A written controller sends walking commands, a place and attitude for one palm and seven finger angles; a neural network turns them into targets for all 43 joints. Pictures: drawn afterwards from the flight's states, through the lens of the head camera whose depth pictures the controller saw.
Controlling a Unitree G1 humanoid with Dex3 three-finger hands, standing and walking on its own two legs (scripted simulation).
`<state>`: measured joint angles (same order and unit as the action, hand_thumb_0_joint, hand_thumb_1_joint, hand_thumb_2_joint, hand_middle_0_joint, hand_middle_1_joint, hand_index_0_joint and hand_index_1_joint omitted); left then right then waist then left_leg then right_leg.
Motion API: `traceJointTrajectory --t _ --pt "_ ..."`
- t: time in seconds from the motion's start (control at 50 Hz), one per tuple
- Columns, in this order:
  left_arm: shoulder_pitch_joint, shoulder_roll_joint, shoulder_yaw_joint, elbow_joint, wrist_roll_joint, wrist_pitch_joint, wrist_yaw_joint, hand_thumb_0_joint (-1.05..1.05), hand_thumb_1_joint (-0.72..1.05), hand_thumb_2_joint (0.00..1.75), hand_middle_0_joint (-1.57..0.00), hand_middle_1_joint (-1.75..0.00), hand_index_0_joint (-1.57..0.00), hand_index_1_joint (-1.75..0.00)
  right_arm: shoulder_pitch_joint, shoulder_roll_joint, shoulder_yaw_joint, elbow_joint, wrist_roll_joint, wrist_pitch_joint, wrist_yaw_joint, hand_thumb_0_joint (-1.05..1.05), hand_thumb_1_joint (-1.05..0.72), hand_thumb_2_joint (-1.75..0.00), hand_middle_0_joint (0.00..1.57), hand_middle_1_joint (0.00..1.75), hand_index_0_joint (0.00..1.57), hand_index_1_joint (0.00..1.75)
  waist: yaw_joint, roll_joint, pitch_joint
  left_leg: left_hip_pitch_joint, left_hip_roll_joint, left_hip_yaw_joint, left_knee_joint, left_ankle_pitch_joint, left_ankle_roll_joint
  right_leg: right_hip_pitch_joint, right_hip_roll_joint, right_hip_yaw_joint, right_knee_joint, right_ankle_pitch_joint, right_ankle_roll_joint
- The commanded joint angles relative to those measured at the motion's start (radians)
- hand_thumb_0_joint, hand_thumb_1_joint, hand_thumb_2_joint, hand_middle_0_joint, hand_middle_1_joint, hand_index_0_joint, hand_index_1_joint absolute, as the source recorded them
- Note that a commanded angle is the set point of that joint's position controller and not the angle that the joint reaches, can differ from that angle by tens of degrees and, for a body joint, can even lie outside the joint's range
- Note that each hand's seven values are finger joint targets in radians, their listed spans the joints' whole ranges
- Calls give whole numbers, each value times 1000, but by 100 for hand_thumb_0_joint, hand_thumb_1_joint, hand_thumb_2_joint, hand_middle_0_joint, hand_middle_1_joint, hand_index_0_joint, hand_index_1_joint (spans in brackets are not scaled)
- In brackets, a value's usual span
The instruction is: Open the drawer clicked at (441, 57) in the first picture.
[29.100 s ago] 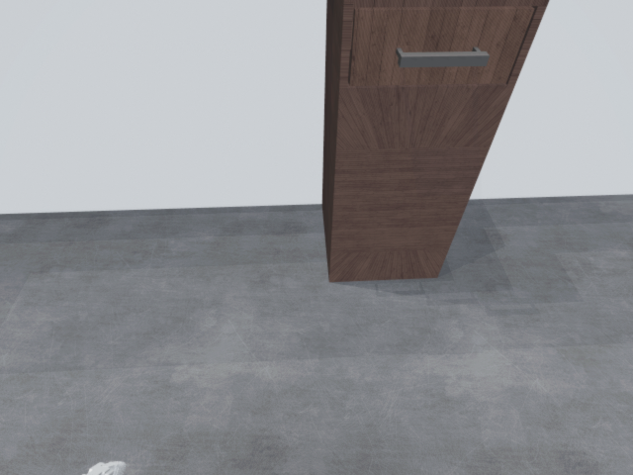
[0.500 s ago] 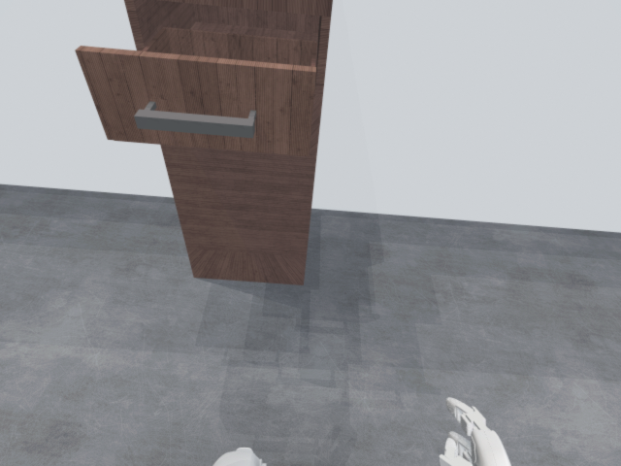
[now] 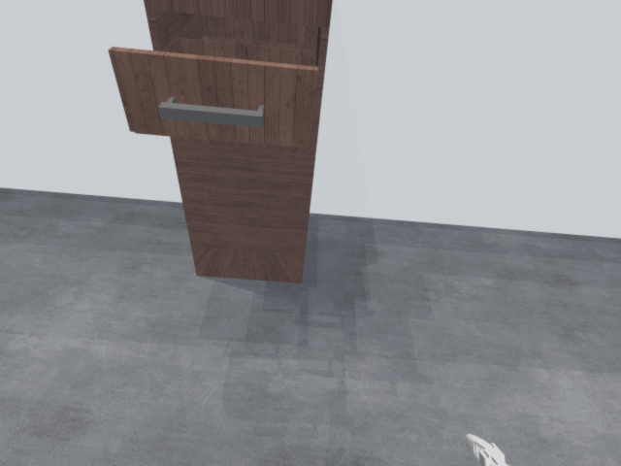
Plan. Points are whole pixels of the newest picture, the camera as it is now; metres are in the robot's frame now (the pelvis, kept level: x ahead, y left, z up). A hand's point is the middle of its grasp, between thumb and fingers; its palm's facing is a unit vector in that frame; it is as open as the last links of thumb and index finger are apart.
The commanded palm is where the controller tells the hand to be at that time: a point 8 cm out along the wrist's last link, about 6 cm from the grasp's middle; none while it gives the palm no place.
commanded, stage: stop stepping back and stand still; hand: left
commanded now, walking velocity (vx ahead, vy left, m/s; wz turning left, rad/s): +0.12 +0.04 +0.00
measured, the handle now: (214, 109) +0.70 +0.24 +0.13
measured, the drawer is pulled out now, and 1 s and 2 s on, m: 0.27 0.27 0.27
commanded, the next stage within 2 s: let the arm hang, fingers relaxed in 0.20 s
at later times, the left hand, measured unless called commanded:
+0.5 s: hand (142, 418) +0.20 +0.23 -0.06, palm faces +0.13 -0.92 -0.36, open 7.4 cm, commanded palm none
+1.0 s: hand out of the picture -0.02 +0.23 -0.15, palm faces +0.08 -0.95 -0.31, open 7.4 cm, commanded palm none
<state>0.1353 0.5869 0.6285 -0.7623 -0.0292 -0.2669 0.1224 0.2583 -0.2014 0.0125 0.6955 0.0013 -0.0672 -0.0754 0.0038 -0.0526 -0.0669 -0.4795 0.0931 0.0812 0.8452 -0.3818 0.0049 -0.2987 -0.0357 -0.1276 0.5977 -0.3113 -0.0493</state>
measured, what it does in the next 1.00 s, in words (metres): steps on the spot: left foot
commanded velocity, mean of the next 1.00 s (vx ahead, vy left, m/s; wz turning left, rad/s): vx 0.01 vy -0.01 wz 0.00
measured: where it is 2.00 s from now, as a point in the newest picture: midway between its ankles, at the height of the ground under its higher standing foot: outside the picture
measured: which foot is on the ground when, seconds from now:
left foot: up 0.00-0.02, down 0.04-1.00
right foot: down 0.00-1.00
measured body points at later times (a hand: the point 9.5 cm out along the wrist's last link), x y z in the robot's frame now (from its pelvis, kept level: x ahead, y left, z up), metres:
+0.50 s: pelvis +0.00 +0.01 -0.02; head -0.02 -0.03 +0.43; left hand +0.19 +0.28 -0.04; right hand +0.12 -0.23 -0.16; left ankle +0.04 +0.13 -0.73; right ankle +0.04 -0.10 -0.72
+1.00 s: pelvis +0.01 +0.00 +0.02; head +0.03 -0.01 +0.46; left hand -0.02 +0.28 -0.13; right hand +0.04 -0.24 -0.15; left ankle +0.00 +0.10 -0.73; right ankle +0.05 -0.10 -0.73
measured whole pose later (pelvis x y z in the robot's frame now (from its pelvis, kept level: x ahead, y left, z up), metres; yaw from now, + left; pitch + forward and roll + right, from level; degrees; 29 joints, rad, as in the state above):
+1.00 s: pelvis +0.01 +0.00 +0.02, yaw +4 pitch -2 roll +0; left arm 0.26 0.26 0.01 1.14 0.01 0.01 0.01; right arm 0.25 -0.23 -0.02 1.10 -0.01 0.01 -0.02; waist 0.01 0.04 0.06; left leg -0.15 -0.03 0.03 0.40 -0.22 0.03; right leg -0.21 0.01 0.01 0.41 -0.17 -0.01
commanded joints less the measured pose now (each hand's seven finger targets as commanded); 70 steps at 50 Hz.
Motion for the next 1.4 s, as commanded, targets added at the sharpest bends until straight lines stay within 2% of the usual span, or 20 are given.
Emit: traceJointTrajectory --t 0.0,0.04,0.08,0.16,0.2,0.22,0.26,0.28,0.3,0.32,0.38,0.42,0.46,0.48,0.52,0.6,0.66,0.7,0.94,1.38 --pt "-220 148 18 92 -10 22 41 0 90 90 -20 -30 -20 -30 -114 -134 -28 -169 -2 -83 -48 0 -90 -90 20 30 20 30 -36 102 51 225 -3 -31 -369 -130 41 -183 -148 175 -173 -397 -69" --pt "-260 143 15 34 -8 9 40 0 90 90 -20 -30 -20 -30 -114 -158 -40 -201 6 -91 -44 0 -90 -90 20 30 20 30 -23 262 26 222 142 -258 -506 -185 97 -153 1 27 81 -199 4" --pt "-294 151 19 -48 -3 -4 25 0 90 90 -20 -30 -20 -30 -127 -139 -44 -204 6 -98 -27 0 -90 -90 20 30 20 30 -47 352 34 135 238 -417 -650 -384 132 -163 24 38 278 -205 33" --pt "-75 138 65 -111 -8 10 29 0 90 90 -20 -30 -20 -30 -145 -139 -49 -234 3 -89 5 0 -90 -90 20 30 20 30 -12 196 0 -76 117 -119 -460 -237 54 182 12 39 -35 -125 8" --pt "-33 192 108 -144 -23 15 34 0 90 90 -20 -30 -20 -30 -150 -113 -42 -241 4 -69 13 0 -90 -90 20 30 20 30 -18 -79 9 -114 -46 -4 -46 -58 -4 112 -237 436 -351 -258 -119" --pt "-53 215 143 -174 -26 3 43 0 90 90 -20 -30 -20 -30 -157 -110 -40 -225 9 -78 16 0 -90 -90 20 30 20 30 -6 -117 -1 -104 -48 -19 103 -42 -10 100 -312 511 -393 -154 -149" --pt "-12 180 160 -151 -24 -4 49 0 90 90 -20 -30 -20 -30 -121 -104 -43 -197 4 -78 18 0 -90 -90 20 30 20 30 -28 -42 -9 31 -13 -51 -8 -17 -5 15 -273 351 -348 -84 -132" --pt "194 -275 -479 736 31 204 -66 0 90 90 -20 -30 -20 -30 -33 -204 -109 11 21 -133 61 0 -90 -90 20 30 20 30 -135 61 -53 38 60 -33 -95 69 4 25 -272 79 20 354 -72" --pt "292 -324 -505 828 71 285 -113 0 90 90 -20 -30 -20 -30 34 -198 -103 94 -5 -97 79 0 -90 -90 20 30 20 30 -97 202 -78 221 50 -155 -213 430 17 -150 -110 92 187 238 20" --pt "303 -341 -514 834 60 306 -126 0 90 90 -20 -30 -20 -30 34 -210 -87 76 -6 -46 74 0 -90 -90 20 30 20 30 -60 272 -46 249 168 -311 -333 592 103 -278 2 47 345 -84 77" --pt "105 -296 -540 869 65 302 -121 0 90 90 -20 -30 -20 -30 10 -214 -73 12 -49 -13 54 0 -90 -90 20 30 20 30 -77 17 27 193 256 -495 -411 681 225 -341 2 201 517 -250 94" --pt "112 -273 -537 1038 53 300 -117 0 90 90 -20 -30 -20 -30 -38 -205 -55 35 -54 16 54 0 -90 -90 20 30 20 30 -24 23 60 89 216 -349 -399 645 190 -179 -4 187 383 -236 91" --pt "233 -224 -537 1240 59 300 -122 0 90 90 -20 -30 -20 -30 -136 -192 -48 41 -42 50 59 0 -90 -90 20 30 20 30 66 -22 75 -115 54 -165 -293 114 60 115 -22 230 12 -52 60" --pt "223 -154 -538 1314 62 286 -117 0 90 90 -20 -30 -20 -30 -104 -127 -43 50 -25 66 65 0 -90 -90 20 30 20 30 37 -175 92 -87 -95 -69 -152 -99 -5 25 -153 469 -243 -170 1" --pt "124 -103 -559 1397 57 288 -118 0 90 90 -20 -30 -20 -30 -41 -120 -50 91 -21 94 78 0 -90 -90 20 30 20 30 -17 -39 120 80 -111 -49 66 -142 1 -194 -237 623 -441 -478 -100" --pt "105 -230 -537 1547 62 271 -95 0 90 90 -20 -30 -20 -30 33 -103 -65 167 -21 86 58 0 -90 -90 20 30 20 30 -45 10 67 150 -65 -111 -67 -93 20 -56 -175 471 -326 -12 -127" --pt "172 -277 -565 1645 33 264 -100 0 90 90 -20 -30 -20 -30 116 -99 -52 252 -22 61 37 0 -90 -90 20 30 20 30 -27 223 2 351 42 -229 -452 232 69 -38 -15 274 -143 135 -10" --pt "158 -264 -574 1700 40 274 -102 0 90 90 -20 -30 -20 -30 56 -129 -56 263 -24 61 38 0 -90 -90 20 30 20 30 -9 237 73 231 106 -303 -567 131 94 15 9 189 -122 83 15" --pt "103 -166 -591 1848 41 254 -98 0 90 90 -20 -30 -20 -30 28 -186 -60 363 -11 58 41 0 -90 -90 20 30 20 30 -14 55 125 282 18 -174 -556 139 51 97 -49 248 -269 139 -7" --pt "-93 -55 -575 1791 40 233 -104 0 90 90 -20 -30 -20 -30 -113 -308 -62 356 -16 51 61 0 -90 -90 20 30 20 30 -19 42 50 353 22 -164 -570 281 30 192 -71 277 -308 274 1"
